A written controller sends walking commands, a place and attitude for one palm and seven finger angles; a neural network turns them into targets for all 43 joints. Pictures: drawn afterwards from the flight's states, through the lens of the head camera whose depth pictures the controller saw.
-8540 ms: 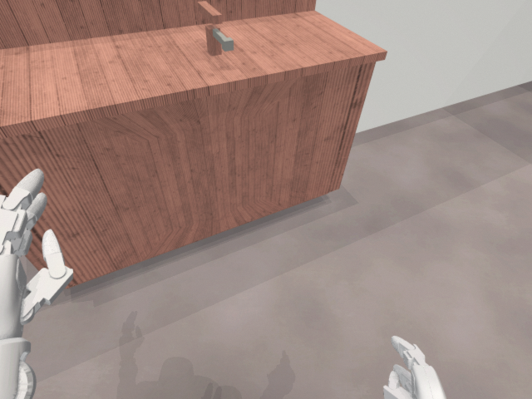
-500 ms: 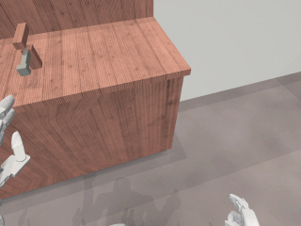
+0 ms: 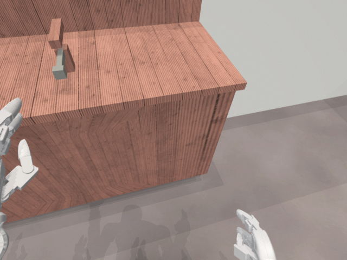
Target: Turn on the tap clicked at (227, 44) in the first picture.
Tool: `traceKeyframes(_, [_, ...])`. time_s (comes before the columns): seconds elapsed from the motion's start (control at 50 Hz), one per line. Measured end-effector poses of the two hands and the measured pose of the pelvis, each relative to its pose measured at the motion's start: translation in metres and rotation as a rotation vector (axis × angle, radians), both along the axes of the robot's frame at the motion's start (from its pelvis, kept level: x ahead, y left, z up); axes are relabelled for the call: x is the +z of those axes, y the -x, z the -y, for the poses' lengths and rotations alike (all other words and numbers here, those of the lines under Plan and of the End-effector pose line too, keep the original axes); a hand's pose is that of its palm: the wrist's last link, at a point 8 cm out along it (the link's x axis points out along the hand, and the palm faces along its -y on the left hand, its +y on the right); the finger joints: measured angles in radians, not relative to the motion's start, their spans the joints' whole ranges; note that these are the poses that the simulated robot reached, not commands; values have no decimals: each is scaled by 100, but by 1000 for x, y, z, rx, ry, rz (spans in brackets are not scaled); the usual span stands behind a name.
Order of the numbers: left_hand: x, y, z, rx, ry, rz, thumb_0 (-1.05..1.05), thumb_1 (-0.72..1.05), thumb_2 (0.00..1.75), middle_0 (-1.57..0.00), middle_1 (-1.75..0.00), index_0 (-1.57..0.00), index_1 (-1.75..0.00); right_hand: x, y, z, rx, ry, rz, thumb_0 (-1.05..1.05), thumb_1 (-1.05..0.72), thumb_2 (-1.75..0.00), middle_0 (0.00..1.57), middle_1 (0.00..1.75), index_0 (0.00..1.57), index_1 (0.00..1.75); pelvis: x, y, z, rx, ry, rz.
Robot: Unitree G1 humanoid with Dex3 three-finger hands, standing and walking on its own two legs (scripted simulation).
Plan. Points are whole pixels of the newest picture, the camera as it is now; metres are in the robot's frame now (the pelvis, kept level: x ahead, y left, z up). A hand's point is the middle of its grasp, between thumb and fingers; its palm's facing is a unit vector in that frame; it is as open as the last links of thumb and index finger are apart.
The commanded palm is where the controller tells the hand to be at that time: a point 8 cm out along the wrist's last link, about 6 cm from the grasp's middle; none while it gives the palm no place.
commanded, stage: shuffle to correct the standing spot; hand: left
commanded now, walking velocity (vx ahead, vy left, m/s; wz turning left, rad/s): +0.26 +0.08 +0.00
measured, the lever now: (59, 72) +0.54 +0.37 +0.11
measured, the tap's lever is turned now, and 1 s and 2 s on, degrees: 0 0 0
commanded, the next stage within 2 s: come to a stop and stand still in 1.62 s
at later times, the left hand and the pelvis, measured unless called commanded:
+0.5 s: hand (59, 137) +0.28 +0.24 +0.17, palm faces +0.41 -0.83 -0.37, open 7.4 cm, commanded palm +0.22 +0.27 +0.18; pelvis +0.06 -0.01 -0.02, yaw +0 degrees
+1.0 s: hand (54, 113) +0.33 +0.27 +0.17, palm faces +0.42 -0.82 -0.39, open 7.4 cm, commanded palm +0.26 +0.30 +0.18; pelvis +0.10 +0.02 -0.02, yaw +0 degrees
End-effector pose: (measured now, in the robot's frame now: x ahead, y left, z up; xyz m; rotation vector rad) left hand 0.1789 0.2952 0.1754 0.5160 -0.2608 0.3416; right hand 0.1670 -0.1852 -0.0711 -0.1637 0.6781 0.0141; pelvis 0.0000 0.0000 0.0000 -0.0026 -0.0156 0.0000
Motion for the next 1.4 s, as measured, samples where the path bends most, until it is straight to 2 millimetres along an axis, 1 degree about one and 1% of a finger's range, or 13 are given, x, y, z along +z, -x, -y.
traceKeyframes(0.08, [-2,0,-18,103,45,34,2,89,90,-22,-30,-21,-30,-3,-5,2,45,38,-34,1,-90,-90,21,30,21,30,0,-5,-1,13,10,0])
traceKeyframes(0.26, [-6,-31,13,15,108,82,2,90,90,-21,-30,-20,-30,5,-36,33,-9,106,15,2,-90,-90,21,30,21,30,-6,-29,2,17,13,4])
traceKeyframes(0.38, [2,-50,15,-12,31,99,2,89,90,-21,-30,-21,-30,6,-53,52,-69,115,40,1,-90,-90,20,30,20,30,-12,-44,9,13,20,-7])
traceKeyframes(0.5, [2,-60,16,-19,24,122,1,89,90,-21,-30,-21,-30,-4,-58,60,-101,122,4,1,-90,-90,20,30,20,30,-19,-57,8,4,10,-10])
traceKeyframes(0.7, [6,-76,30,-26,11,95,2,89,90,-21,-30,-21,-30,-25,-56,54,-80,62,-91,1,-90,-90,20,30,20,30,-17,-74,15,23,19,17])
traceKeyframes(0.82, [8,-78,16,-5,17,78,1,89,90,-22,-30,-21,-30,-13,-65,50,-73,102,-132,2,-90,-90,20,30,20,30,-5,-85,5,5,-2,14])
traceKeyframes(0.9, [2,-92,-1,-12,25,105,1,89,90,-22,-30,-21,-30,-13,-82,43,-87,150,-84,2,-90,-90,20,30,20,30,-14,-97,-15,8,5,31])
traceKeyframes(0.94, [1,-102,-9,-20,9,129,1,89,90,-21,-30,-21,-30,-16,-92,36,-120,146,-46,2,-90,-90,20,30,20,30,-22,-99,-23,0,-8,43])
traceKeyframes(1.02, [7,-115,-16,-27,-27,144,2,89,90,-21,-30,-21,-30,-14,-104,15,-121,81,-2,2,-91,-90,20,30,20,30,-21,-98,-24,1,-23,50])
traceKeyframes(1.14, [28,-106,4,-57,-95,142,2,89,90,-21,-30,-21,-30,-20,-113,-5,-65,-13,24,1,-90,-90,20,30,20,30,-19,-108,-21,2,-29,21])
traceKeyframes(1.2, [30,-101,5,-27,-118,107,1,89,90,-21,-30,-21,-30,-30,-114,-5,-51,-17,-24,1,-90,-90,21,30,20,30,-18,-116,-20,17,-20,22])
traceKeyframes(1.26, [29,-102,-7,40,-74,76,1,89,90,-22,-30,-21,-30,-31,-113,0,-33,10,-98,1,-90,-90,21,30,20,30,-7,-126,-21,22,-37,17])
traceKeyframes(1.4, [7,-129,-31,129,53,35,1,89,90,-21,-30,-21,-30,-16,-126,15,-49,107,-114,2,-90,-90,20,30,20,30,3,-145,-32,30,-55,14])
